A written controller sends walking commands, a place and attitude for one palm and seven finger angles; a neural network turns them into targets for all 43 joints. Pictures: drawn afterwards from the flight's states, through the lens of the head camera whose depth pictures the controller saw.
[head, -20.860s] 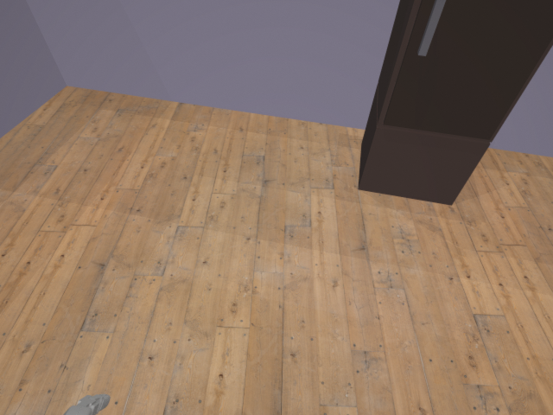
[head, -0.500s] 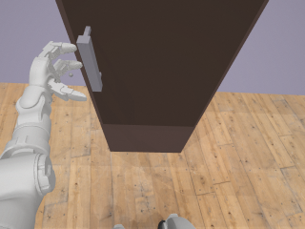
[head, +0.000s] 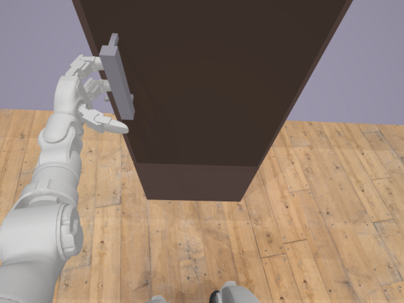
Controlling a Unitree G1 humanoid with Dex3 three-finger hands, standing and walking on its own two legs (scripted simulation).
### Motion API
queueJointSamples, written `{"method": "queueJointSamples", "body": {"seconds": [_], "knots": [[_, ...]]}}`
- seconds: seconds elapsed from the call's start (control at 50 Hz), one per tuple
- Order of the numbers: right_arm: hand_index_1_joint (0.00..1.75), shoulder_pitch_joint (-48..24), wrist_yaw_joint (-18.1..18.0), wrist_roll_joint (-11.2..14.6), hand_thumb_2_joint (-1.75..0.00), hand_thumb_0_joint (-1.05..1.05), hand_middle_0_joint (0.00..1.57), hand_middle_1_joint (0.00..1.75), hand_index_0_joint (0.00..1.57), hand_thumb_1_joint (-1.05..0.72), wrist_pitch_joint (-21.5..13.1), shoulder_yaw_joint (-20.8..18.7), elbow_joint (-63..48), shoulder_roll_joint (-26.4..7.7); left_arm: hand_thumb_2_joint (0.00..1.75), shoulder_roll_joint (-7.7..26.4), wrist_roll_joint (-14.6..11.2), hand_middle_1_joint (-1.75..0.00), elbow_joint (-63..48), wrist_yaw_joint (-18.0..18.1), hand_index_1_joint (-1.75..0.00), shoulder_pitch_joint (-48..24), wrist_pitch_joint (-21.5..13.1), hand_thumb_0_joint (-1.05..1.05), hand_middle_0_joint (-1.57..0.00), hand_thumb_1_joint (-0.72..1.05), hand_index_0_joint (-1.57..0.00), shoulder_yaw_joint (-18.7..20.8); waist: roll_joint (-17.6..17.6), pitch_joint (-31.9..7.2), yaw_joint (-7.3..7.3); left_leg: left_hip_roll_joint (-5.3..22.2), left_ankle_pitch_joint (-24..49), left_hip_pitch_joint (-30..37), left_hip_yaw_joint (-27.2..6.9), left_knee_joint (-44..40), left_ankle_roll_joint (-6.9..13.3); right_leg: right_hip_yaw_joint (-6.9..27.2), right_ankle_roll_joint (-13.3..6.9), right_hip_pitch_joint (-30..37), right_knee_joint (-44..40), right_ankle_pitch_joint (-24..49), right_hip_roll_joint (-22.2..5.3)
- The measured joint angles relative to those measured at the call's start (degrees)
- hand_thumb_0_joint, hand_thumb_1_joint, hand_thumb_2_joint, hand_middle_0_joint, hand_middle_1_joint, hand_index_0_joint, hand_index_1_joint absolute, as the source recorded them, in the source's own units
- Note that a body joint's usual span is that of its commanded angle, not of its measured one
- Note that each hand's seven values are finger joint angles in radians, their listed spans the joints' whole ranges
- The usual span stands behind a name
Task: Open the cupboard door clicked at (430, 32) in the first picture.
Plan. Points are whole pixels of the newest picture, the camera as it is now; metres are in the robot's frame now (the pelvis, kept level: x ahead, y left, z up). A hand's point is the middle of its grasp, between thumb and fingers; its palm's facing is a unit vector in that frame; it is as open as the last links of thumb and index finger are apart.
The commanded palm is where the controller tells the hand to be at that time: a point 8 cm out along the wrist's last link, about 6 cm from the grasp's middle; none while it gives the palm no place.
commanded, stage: slide the fingers in behind the handle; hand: left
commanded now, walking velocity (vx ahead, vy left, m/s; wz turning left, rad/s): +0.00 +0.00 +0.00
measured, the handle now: (121, 79) +0.54 +0.13 +0.10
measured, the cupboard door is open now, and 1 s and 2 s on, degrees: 0 0 5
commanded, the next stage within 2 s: close the thumb around the handle in 0.78 s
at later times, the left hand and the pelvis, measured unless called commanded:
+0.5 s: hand (128, 99) +0.48 +0.12 +0.10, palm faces -0.07 -1.00 -0.02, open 14.0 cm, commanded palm +0.45 +0.17 +0.10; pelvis +0.00 -0.01 +0.00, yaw +0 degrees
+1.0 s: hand (127, 99) +0.48 +0.12 +0.11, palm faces -0.07 -1.00 -0.03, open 13.8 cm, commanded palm +0.46 +0.17 +0.10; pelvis -0.01 -0.02 +0.00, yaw +1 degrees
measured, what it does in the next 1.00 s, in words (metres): stands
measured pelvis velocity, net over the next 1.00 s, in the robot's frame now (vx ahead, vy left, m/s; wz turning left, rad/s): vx -0.01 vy -0.02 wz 0.01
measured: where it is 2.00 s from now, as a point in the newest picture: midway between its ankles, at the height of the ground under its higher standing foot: outside the picture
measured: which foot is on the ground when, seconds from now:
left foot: down 0.00-1.00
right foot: down 0.00-1.00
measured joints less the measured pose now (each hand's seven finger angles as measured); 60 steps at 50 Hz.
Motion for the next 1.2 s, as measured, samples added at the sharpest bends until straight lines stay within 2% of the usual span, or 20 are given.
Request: {"method": "queueJointSamples", "body": {"seconds": [0.26, 0.44, 0.52, 0.66, 0.94, 1.06, 1.2], "knots": [[0.30, -0.2, 0.7, -0.4, -0.89, 0.00, 0.20, 0.30, 0.20, -0.90, -0.5, -0.2, 0.3, 0.3, 0.30, -2.8, 1.1, -1.20, 0.3, 3.4, -1.20, -1.2, -0.6, -0.01, -0.30, -0.50, -0.30, -1.2, 0.2, -0.1, -0.14, -0.1, 0.0, 0.0, 0.3, -0.1, -0.1, 0.3, -0.1, -0.4, 0.6, -0.3, -0.1], [0.30, 0.1, 1.3, -0.3, -0.89, 0.00, 0.20, 0.30, 0.20, -0.90, -0.1, -0.5, 0.4, 0.8, 0.30, -5.6, 1.3, -1.20, -2.2, 5.9, -1.20, 1.2, -0.6, -0.01, -0.30, -0.50, -0.30, -2.1, 0.5, -0.6, 0.54, 0.0, 0.2, 1.5, 0.6, -1.0, -0.4, 0.7, -0.4, 0.6, 0.3, -0.3, 0.1], [0.30, -0.3, 1.2, -0.3, -0.89, 0.00, 0.20, 0.30, 0.20, -0.90, -0.3, -0.6, 0.1, 0.9, 0.30, -5.4, 1.9, -1.20, -2.3, 6.7, -1.20, 1.7, -1.0, -0.01, -0.30, -0.50, -0.29, -2.0, 0.5, -0.4, 0.59, 0.1, 0.4, 2.0, 0.7, -1.2, -0.6, 0.7, -0.6, 1.0, 0.3, -0.2, 0.2], [0.30, -1.0, 0.6, -0.1, -0.89, 0.00, 0.20, 0.30, 0.20, -0.90, -0.8, -0.5, 0.5, 0.5, 0.30, -4.9, 1.2, -1.20, -0.8, 5.8, -1.20, 0.9, -1.4, -0.01, -0.30, -0.50, -0.28, -2.5, 0.4, 0.2, 0.92, 0.0, 0.9, 2.2, 0.2, -1.3, -0.8, 0.3, -0.9, 1.3, 0.3, 0.1, 0.1], [0.30, -1.4, 0.1, 0.0, -0.89, 0.00, 0.20, 0.30, 0.20, -0.90, -2.0, -0.6, 1.2, -0.5, 0.30, -3.7, 0.9, -1.20, 1.9, 5.6, -1.20, -2.3, -1.9, -0.01, -0.30, -0.50, -0.28, -3.2, 0.1, 0.8, 0.44, -0.2, 1.4, 0.2, -0.5, -0.3, -1.0, -0.4, -1.1, -0.3, 1.1, 0.3, -0.2], [0.30, -1.1, 0.1, -0.1, -0.89, 0.00, 0.20, 0.30, 0.20, -0.90, -2.1, -0.3, 1.4, -0.4, 0.35, -3.0, 1.2, -1.21, 2.9, 5.2, -1.22, -3.4, -1.5, -0.01, -0.31, -0.37, -0.30, -2.4, 0.0, 0.9, -0.09, -0.2, 1.3, -0.5, -0.4, -0.1, -1.0, -0.3, -1.1, -1.1, 1.3, 0.4, -0.2], [0.30, 0.0, 0.2, -0.3, -0.89, 0.00, 0.20, 0.30, 0.20, -0.90, -2.0, -0.3, 1.0, -0.2, 0.49, -2.7, 1.3, -1.25, 2.5, 4.9, -1.25, -3.0, -1.6, -0.01, -0.33, -0.06, -0.33, -1.6, 0.3, 0.7, -0.61, 0.0, 1.1, -0.7, 0.0, -0.1, -0.9, 0.1, -1.0, -1.3, 1.1, 0.4, 0.1]]}}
